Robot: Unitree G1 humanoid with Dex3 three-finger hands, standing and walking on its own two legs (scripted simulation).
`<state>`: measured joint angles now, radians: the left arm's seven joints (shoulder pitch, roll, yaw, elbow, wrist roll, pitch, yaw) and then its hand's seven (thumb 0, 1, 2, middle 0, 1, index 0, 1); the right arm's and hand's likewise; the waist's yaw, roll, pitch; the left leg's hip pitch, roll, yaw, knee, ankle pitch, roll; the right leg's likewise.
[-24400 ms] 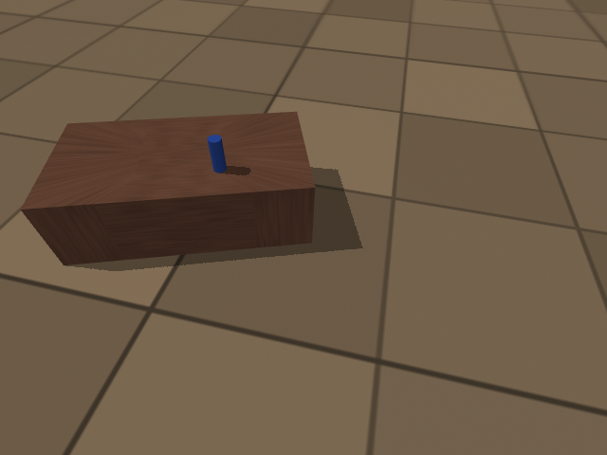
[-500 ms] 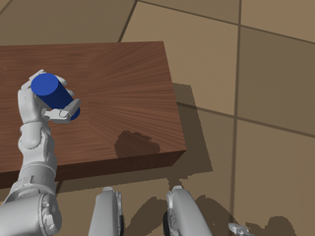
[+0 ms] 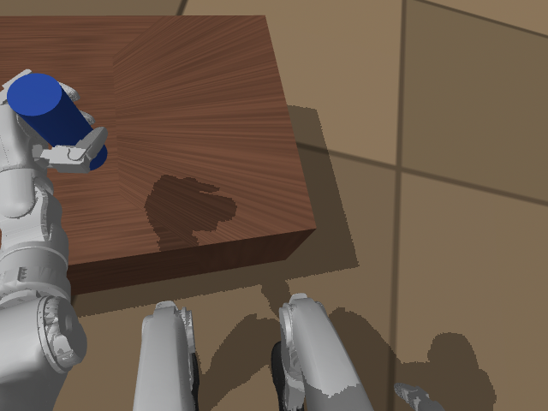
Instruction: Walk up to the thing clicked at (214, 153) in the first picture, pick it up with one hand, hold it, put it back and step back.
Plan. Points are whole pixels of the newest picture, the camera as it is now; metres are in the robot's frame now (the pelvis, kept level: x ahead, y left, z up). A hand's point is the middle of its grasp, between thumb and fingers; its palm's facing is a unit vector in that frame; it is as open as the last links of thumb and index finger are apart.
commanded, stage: crouch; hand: left
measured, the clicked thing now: (65, 129) +0.50 +0.24 +0.01
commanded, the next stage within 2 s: lower in 0.12 s
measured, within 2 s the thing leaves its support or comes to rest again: rests again in 1.50 s
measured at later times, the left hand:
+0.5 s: hand (85, 145) +0.51 +0.24 -0.05, palm faces +0.22 -0.97 -0.01, open 8.0 cm
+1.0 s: hand (100, 157) +0.52 +0.24 -0.11, palm faces +0.21 -0.98 -0.02, open 8.0 cm
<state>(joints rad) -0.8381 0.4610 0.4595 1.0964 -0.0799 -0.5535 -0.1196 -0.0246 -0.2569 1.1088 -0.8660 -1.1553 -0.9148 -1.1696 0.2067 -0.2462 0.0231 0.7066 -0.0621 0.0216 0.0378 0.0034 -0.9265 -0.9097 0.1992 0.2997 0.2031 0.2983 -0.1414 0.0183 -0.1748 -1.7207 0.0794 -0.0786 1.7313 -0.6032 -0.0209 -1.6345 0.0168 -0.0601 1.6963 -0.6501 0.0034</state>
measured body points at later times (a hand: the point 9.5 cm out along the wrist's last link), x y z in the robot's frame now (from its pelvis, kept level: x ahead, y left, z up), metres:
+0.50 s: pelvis -0.01 +0.00 -0.05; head +0.20 +0.04 +0.35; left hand +0.49 +0.29 -0.04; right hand +0.07 -0.27 -0.17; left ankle +0.07 +0.13 -0.50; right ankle +0.06 -0.13 -0.50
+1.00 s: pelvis -0.02 +0.00 -0.11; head +0.20 +0.04 +0.28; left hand +0.50 +0.29 -0.10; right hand +0.03 -0.27 -0.23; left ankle +0.07 +0.13 -0.50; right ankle +0.06 -0.13 -0.50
